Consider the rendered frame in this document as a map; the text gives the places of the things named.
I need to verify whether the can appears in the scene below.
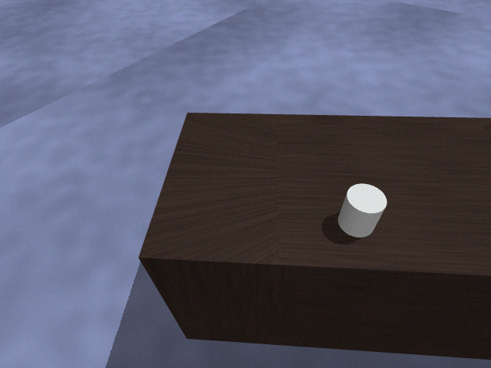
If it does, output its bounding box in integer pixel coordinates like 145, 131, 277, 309
338, 183, 387, 238

